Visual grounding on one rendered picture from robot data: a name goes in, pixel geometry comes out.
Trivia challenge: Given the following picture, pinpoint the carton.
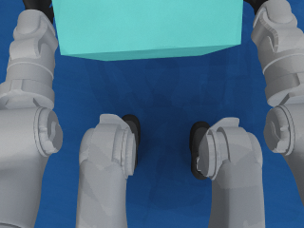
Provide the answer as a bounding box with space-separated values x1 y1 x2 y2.
51 0 243 62

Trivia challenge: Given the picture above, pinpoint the right robot upper arm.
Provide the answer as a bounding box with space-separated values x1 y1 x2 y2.
263 103 304 206

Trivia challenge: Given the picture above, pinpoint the left robot upper arm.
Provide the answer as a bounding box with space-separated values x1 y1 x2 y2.
0 106 64 228

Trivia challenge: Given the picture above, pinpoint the right robot hand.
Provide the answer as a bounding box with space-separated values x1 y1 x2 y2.
243 0 269 15

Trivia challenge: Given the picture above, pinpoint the robot left forearm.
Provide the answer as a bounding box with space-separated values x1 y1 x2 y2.
0 9 59 110

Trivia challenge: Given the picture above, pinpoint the robot right forearm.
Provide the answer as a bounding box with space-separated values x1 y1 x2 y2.
251 0 304 107

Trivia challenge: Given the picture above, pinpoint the left robot hand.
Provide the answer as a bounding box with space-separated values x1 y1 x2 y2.
22 0 54 25

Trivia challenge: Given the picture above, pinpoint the left robot thigh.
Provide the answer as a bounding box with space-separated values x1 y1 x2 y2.
75 123 136 228

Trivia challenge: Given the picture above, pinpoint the left robot shin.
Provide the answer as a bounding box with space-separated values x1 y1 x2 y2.
79 113 132 166

